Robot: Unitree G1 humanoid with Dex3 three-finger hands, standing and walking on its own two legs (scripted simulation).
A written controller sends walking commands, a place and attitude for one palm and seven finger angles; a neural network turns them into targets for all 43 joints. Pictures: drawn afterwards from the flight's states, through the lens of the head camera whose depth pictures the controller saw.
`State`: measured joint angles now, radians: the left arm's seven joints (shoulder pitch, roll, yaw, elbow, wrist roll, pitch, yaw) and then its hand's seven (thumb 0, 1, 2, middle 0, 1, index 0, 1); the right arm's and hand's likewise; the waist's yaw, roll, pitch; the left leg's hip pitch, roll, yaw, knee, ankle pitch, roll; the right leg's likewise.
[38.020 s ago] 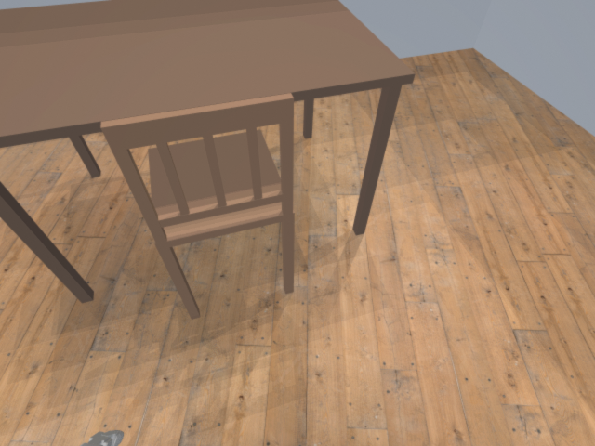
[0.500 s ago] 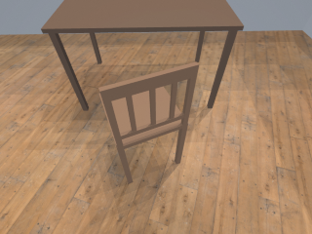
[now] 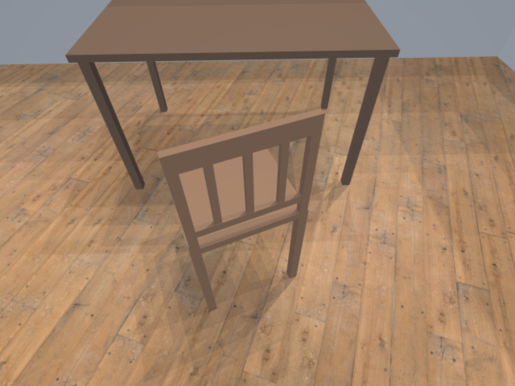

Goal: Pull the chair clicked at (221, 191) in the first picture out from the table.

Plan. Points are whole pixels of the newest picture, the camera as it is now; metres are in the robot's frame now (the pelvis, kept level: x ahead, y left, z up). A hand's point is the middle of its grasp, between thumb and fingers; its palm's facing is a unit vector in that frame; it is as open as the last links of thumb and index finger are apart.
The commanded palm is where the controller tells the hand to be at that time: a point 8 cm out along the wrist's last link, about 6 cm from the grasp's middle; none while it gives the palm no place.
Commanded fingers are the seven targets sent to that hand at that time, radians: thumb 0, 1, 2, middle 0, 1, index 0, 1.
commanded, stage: take the last steps up to it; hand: left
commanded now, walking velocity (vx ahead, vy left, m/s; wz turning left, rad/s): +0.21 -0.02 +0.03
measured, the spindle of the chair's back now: (248, 184) +0.60 +0.05 -0.11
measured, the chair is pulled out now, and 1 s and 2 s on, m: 0.43 0.43 0.43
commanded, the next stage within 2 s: come to a stop and stand still in 0.40 s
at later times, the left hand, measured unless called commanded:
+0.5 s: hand out of the picture +0.09 +0.17 -0.18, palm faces +0.05 -0.99 -0.16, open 7.4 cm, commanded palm none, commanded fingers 0.00 0.90 0.90 -0.20 -0.30 -0.20 -0.30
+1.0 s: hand (166, 341) +0.24 +0.20 -0.18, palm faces +0.04 -0.97 -0.23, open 7.4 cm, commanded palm none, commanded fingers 0.00 0.90 0.90 -0.20 -0.30 -0.20 -0.30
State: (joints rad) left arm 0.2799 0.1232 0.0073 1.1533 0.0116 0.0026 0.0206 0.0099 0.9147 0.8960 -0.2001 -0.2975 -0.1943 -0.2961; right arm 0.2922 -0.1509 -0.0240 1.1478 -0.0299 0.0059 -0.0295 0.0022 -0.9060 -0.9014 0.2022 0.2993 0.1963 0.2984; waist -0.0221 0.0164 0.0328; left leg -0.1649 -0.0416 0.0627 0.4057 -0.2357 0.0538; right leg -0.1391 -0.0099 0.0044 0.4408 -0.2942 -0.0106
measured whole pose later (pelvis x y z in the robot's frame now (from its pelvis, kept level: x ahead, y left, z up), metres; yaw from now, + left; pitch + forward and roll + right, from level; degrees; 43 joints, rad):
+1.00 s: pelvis +0.14 +0.01 -0.01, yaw +1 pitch +0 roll +0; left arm 0.11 0.18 0.05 0.97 0.01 0.03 0.04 0.01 0.90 0.90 -0.20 -0.30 -0.20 -0.30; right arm 0.20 -0.23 -0.08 0.98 -0.03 0.03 -0.03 0.00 -0.91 -0.90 0.20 0.30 0.20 0.30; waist -0.02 -0.01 0.12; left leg -0.25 -0.02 0.01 0.54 -0.27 0.01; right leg -0.27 -0.06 0.01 0.60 -0.36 0.04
